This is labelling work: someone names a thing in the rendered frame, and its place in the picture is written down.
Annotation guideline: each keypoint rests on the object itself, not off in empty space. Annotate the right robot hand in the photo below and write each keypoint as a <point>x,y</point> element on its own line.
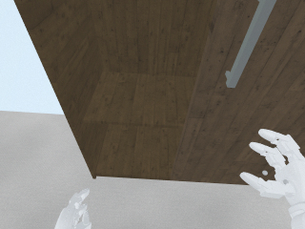
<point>294,172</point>

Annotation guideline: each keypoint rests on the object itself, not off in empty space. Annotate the wardrobe door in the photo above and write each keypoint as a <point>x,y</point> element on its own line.
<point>221,122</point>

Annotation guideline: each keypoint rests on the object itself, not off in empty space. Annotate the robot right forearm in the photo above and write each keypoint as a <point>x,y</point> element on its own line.
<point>297,213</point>

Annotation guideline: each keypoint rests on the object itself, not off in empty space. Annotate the left robot hand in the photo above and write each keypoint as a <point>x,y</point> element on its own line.
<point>70,215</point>

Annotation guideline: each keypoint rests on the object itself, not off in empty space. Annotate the handle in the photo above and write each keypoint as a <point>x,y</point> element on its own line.
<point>260,18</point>

